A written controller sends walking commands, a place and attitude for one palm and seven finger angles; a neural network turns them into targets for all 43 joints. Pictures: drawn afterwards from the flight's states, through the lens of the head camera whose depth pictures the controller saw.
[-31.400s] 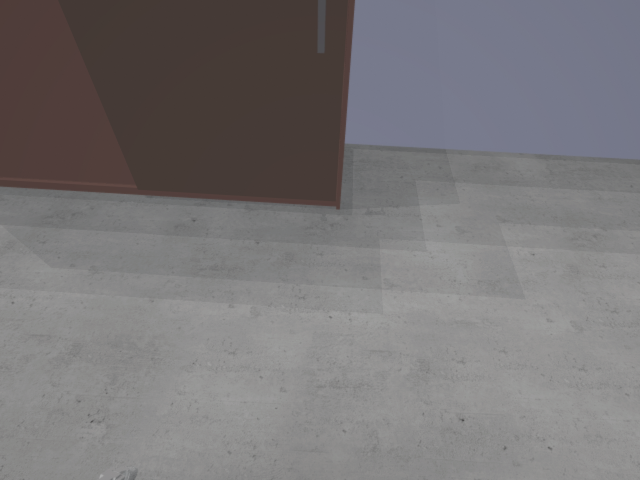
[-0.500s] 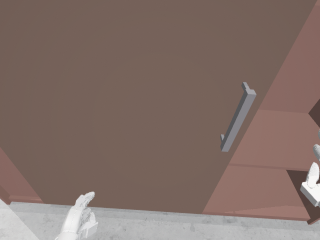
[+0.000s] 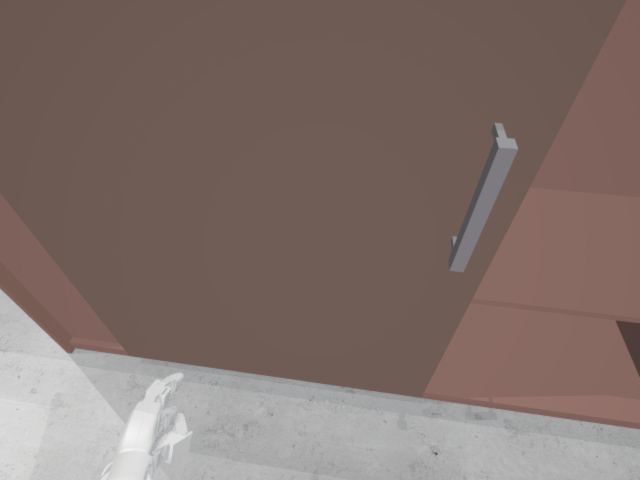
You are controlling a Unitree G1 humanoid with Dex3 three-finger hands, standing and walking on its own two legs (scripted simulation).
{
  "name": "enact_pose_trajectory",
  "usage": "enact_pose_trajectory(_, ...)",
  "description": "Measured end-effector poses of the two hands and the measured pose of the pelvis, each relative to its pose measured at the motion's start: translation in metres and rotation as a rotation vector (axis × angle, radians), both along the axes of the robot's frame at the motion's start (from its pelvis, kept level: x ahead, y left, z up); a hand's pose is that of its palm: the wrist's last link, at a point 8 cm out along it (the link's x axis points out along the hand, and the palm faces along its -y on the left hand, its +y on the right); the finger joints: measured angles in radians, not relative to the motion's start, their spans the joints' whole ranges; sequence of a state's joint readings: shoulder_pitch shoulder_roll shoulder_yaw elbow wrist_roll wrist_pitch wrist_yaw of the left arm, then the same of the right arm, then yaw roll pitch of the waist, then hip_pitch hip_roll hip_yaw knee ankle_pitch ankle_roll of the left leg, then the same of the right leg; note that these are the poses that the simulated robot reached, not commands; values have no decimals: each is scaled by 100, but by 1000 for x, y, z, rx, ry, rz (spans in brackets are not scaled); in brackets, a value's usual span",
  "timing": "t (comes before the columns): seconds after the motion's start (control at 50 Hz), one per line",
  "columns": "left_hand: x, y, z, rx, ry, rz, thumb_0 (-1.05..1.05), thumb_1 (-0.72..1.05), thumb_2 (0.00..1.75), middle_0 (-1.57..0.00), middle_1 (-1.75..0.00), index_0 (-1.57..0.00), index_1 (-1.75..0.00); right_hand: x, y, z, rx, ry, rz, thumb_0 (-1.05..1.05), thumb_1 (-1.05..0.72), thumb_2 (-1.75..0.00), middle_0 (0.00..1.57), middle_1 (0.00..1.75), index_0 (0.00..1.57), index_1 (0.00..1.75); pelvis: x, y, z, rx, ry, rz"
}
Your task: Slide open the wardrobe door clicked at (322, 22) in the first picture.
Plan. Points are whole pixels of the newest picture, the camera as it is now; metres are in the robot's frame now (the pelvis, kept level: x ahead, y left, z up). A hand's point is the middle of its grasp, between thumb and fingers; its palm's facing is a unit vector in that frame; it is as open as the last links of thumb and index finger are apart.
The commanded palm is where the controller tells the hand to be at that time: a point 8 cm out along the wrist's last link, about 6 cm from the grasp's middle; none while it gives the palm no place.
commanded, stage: step back with the hand held close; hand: right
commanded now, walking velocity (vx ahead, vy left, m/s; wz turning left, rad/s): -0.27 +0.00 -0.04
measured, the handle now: (475, 204) +0.48 -0.20 +0.10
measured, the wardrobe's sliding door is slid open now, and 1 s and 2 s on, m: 0.69 0.69 0.69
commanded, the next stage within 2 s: stop stepping back and stand still in 0.42 s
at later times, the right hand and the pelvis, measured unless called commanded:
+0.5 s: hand out of the picture +0.06 -0.34 +0.18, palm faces +0.54 +0.78 -0.33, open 7.4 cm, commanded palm -0.03 -0.36 +0.18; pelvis -0.13 -0.05 +0.00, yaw -7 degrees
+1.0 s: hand out of the picture -0.05 -0.34 +0.18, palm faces +0.34 +0.83 -0.45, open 7.4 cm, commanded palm -0.11 -0.40 +0.18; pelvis -0.24 -0.10 +0.01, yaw -1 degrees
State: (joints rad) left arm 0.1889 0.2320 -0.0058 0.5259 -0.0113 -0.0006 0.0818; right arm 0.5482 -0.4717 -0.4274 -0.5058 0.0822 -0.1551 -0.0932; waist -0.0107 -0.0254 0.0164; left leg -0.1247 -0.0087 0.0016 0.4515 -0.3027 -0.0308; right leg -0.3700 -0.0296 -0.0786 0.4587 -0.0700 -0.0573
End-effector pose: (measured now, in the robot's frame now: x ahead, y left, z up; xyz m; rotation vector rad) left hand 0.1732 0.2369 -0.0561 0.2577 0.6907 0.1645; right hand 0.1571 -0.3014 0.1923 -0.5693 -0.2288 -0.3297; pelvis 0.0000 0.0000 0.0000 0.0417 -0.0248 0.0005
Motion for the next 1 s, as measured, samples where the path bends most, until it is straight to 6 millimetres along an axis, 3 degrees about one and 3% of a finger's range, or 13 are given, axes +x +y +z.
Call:
enact_pose_trajectory(0.12,-30,-24,-9,-15,13,-56,1,90,90,-20,-30,-20,-30,-39,-23,-2,0,-21,-85,2,-89,-90,22,31,22,30,-31,-11,-1,10,13,-57)
enact_pose_trajectory(0.28,-63,-50,-18,-4,41,-124,1,90,90,-20,-30,-20,-30,-114,-30,-2,7,-67,-100,2,-89,-90,22,31,22,30,-64,-25,-6,26,-16,-65)
enact_pose_trajectory(0.34,-73,-58,-15,36,18,-124,1,90,90,-20,-30,-20,-30,-122,-45,-4,42,-166,-111,1,-89,-90,22,31,22,30,-75,-35,-10,30,-34,-73)
enact_pose_trajectory(0.44,-93,-76,-4,19,-38,-140,1,90,90,-20,-30,-20,-30,-125,-74,-6,96,-209,-157,1,-89,-90,22,31,22,30,-112,-44,-6,64,-40,-108)
enact_pose_trajectory(0.54,-121,-90,11,-22,-84,-165,1,90,90,-20,-30,-20,-30,-165,-65,0,78,-160,-86,2,-90,-90,21,30,21,30,-147,-50,-1,57,8,-104)
enact_pose_trajectory(0.6,-136,-95,5,-25,-115,-186,1,90,90,-20,-30,-20,-30,-203,-53,5,-9,-173,-18,2,-90,-90,21,30,21,30,-173,-54,-14,7,22,-53)
enact_pose_trajectory(0.66,-164,-98,-2,-4,-45,-162,1,90,90,-20,-30,-20,-30,-229,-60,10,2,-211,5,2,-89,-90,22,31,22,30,-189,-64,-12,9,-5,-32)
enact_pose_trajectory(0.72,-195,-102,-1,19,2,-123,1,90,90,-20,-30,-20,-30,-236,-87,7,53,-267,-63,1,-89,-90,22,31,22,30,-195,-74,-7,-10,-8,-42)
enact_pose_trajectory(0.78,-219,-103,-10,50,-16,-82,1,90,90,-20,-30,-20,-30,-231,-118,-6,120,-283,-142,1,-89,-90,22,31,22,30,-209,-93,-15,4,-4,-67)
enact_pose_trajectory(0.82,-238,-108,-13,31,-13,-43,1,90,90,-20,-30,-20,-30,-225,-128,-12,146,-245,-162,1,-89,-90,21,31,21,30,-223,-100,-13,-6,-22,-56)
enact_pose_trajectory(0.9,-280,-119,-9,-40,27,4,1,90,90,-20,-30,-20,-30,-224,-115,-15,126,-111,-78,2,-90,-90,21,30,21,30,-236,-101,2,-10,-21,-37)
enact_pose_trajectory(1.0,-313,-118,-9,-58,92,21,1,90,90,-20,-30,-20,-30,-246,-82,4,32,-41,52,2,-90,-90,21,30,21,30,-241,-97,13,-4,1,-25)
